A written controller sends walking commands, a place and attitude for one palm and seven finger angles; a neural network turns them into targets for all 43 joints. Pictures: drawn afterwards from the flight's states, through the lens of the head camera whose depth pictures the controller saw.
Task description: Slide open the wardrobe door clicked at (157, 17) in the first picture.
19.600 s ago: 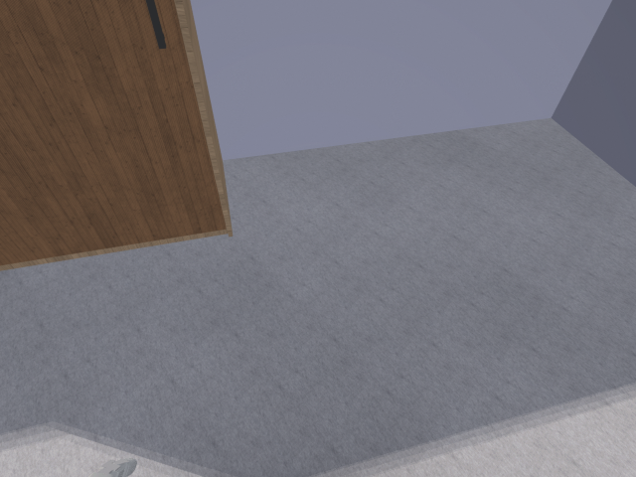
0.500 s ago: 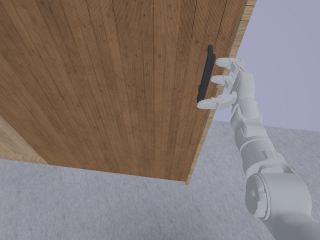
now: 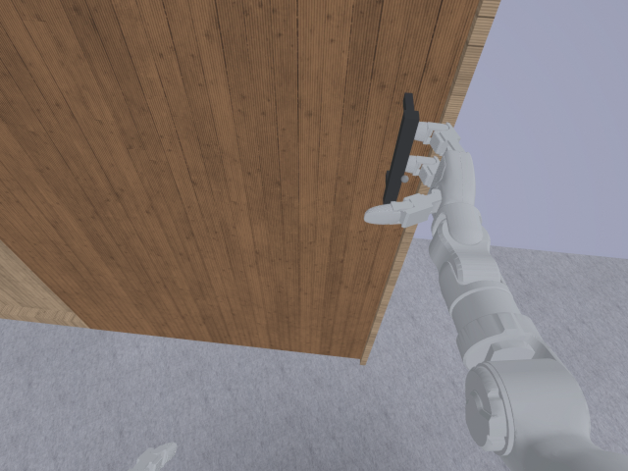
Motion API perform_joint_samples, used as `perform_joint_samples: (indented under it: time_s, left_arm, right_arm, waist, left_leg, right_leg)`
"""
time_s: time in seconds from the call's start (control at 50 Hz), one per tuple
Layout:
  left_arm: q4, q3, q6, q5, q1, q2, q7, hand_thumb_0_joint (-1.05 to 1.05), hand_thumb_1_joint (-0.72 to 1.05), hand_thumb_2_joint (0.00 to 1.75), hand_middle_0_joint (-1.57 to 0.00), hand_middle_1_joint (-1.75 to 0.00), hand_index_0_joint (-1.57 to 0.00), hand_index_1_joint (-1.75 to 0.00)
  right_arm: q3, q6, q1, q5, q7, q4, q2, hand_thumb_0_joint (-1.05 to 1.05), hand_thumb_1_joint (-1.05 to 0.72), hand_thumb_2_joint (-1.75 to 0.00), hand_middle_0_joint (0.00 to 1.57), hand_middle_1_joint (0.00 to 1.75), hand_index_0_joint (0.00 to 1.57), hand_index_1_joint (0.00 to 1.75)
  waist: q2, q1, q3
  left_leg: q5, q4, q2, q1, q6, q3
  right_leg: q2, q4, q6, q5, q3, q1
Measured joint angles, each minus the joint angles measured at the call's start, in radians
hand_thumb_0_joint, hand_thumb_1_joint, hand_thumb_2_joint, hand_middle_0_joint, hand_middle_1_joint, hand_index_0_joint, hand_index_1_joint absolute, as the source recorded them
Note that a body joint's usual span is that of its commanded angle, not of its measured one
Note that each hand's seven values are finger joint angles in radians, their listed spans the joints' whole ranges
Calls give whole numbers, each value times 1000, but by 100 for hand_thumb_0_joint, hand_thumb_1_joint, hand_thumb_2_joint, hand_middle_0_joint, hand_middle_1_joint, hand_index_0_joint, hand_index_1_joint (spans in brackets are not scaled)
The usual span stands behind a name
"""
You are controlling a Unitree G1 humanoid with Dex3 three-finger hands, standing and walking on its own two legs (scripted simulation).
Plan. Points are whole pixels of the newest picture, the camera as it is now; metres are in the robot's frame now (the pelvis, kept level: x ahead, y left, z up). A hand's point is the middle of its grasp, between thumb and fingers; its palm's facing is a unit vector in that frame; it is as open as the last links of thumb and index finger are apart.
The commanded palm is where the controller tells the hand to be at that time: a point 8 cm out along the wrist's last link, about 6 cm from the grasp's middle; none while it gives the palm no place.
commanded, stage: slide the fingers in behind the handle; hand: right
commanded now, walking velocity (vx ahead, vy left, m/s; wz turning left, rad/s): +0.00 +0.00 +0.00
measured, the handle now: (398, 153) +0.51 -0.05 +0.14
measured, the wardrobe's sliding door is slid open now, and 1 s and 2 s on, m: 0.00 0.00 0.00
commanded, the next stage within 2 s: grip the handle and tug to test in 1.14 s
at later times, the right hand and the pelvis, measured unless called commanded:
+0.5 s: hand (386, 179) +0.45 -0.03 +0.14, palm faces -0.04 +1.00 +0.00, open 14.0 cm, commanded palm +0.42 -0.09 +0.14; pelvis +0.01 +0.01 +0.00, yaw +0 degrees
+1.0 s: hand (389, 180) +0.44 -0.03 +0.14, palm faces -0.03 +1.00 +0.00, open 14.0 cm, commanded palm +0.42 -0.08 +0.14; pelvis +0.00 +0.01 +0.00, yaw +0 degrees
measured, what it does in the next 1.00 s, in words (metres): stands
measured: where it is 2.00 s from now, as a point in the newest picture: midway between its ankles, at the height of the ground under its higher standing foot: outside the picture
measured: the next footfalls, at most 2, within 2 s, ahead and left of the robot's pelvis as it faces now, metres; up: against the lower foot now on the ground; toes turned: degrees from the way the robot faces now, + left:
none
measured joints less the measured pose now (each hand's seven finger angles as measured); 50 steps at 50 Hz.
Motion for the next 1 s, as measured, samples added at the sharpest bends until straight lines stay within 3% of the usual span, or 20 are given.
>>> perform_joint_samples:
  time_s: [0.12,0.3,0.6,1.0]
  left_arm:
    - [-7,-3,10,4,-2,-8,0,1,91,90,-20,-30,-20,-30]
    - [4,9,23,1,31,0,-4,1,91,90,-20,-30,-20,-30]
    - [-5,9,34,3,-7,-6,-1,1,91,90,-20,-30,-20,-30]
    - [9,2,33,2,4,-5,3,1,91,90,-20,-30,-20,-30]
  right_arm:
    - [-7,-7,-15,-25,-12,12,-13,-1,50,-30,30,120,30,120]
    - [11,7,24,-1,-3,-37,-4,-1,50,-30,31,121,31,121]
    - [29,35,72,-12,-42,-101,35,-1,50,-30,30,121,30,120]
    - [28,0,32,-11,-41,-29,24,-1,50,-30,30,120,30,120]
  waist:
    - [4,6,-1]
    - [-8,-6,-9]
    - [-5,-8,3]
    - [-2,-1,4]
  left_leg:
    - [-2,1,-5,-9,6,-1]
    - [-3,-14,-10,8,11,1]
    - [10,-36,-16,45,19,0]
    - [24,-40,-12,39,14,0]
  right_leg:
    - [-5,-2,6,0,-1,-6]
    - [-8,-18,12,-1,3,11]
    - [-13,-44,20,16,3,51]
    - [-9,-45,14,28,3,42]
